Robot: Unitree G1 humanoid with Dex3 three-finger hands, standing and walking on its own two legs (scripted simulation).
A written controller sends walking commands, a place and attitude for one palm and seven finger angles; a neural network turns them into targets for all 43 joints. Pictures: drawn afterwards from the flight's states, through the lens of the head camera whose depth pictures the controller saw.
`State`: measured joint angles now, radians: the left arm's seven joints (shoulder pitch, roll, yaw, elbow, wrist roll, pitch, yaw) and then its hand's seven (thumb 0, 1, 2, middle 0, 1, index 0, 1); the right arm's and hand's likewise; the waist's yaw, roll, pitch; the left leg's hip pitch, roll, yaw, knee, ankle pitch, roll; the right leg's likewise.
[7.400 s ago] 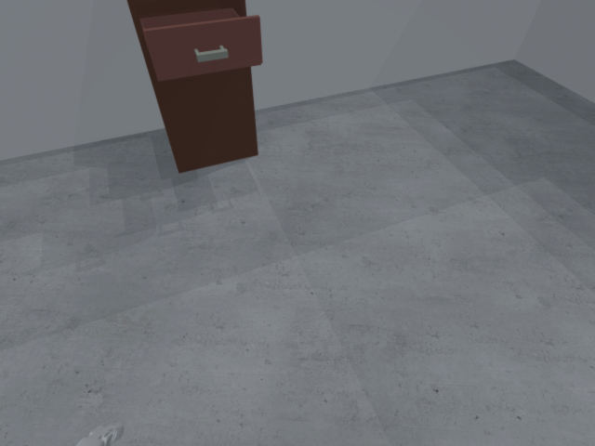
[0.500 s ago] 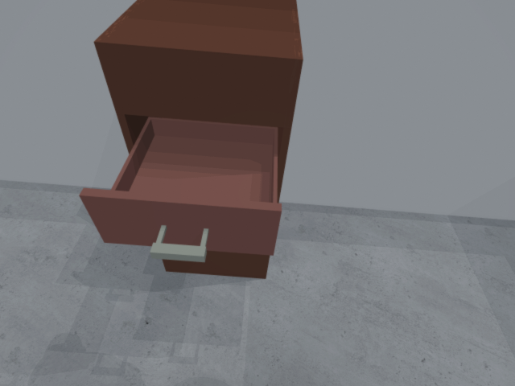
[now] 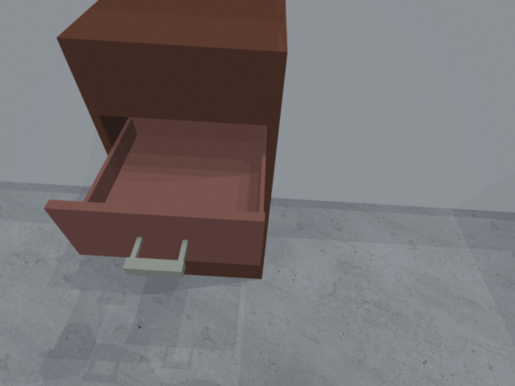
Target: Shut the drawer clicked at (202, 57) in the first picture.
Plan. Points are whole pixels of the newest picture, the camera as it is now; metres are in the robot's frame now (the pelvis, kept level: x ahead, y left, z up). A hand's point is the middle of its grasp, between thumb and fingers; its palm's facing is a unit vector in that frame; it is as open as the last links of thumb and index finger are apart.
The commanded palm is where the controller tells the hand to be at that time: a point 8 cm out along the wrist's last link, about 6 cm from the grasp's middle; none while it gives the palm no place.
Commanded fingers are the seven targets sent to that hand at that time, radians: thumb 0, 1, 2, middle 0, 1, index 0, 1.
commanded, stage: look again from close up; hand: left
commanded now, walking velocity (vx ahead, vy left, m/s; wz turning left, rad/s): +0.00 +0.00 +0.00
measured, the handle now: (158, 256) +0.35 +0.21 -0.05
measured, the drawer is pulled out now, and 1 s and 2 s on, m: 0.27 0.27 0.27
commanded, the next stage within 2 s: raise the hand and make a fist in 0.14 s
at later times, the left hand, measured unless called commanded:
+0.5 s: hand (137, 331) +0.19 +0.18 +0.03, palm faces +0.07 -1.00 +0.04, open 6.8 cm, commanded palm +0.10 +0.23 -0.05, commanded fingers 0.00 0.90 0.90 -0.48 -0.60 -0.48 -0.60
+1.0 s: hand (173, 361) +0.17 +0.13 -0.03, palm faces -0.16 -0.99 +0.00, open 4.2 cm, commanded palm +0.13 +0.23 -0.01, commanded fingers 0.00 0.90 0.90 -0.98 -1.14 -0.98 -1.14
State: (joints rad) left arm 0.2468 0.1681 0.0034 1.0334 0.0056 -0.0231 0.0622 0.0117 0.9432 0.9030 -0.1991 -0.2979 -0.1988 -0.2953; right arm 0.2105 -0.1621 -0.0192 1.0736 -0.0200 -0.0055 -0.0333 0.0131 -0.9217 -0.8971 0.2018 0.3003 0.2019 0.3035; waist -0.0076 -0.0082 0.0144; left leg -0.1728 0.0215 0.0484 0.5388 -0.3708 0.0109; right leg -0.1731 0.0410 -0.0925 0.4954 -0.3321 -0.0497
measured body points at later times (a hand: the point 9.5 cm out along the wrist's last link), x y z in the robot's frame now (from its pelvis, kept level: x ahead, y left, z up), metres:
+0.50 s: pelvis -0.04 +0.04 -0.02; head -0.03 +0.03 +0.43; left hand +0.18 +0.23 +0.03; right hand +0.11 -0.20 -0.11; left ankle -0.05 +0.11 -0.73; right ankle -0.01 -0.06 -0.73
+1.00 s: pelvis -0.07 +0.01 -0.07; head -0.02 +0.00 +0.38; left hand +0.17 +0.19 -0.02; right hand +0.12 -0.19 -0.15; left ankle -0.05 +0.11 -0.73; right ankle -0.01 -0.06 -0.73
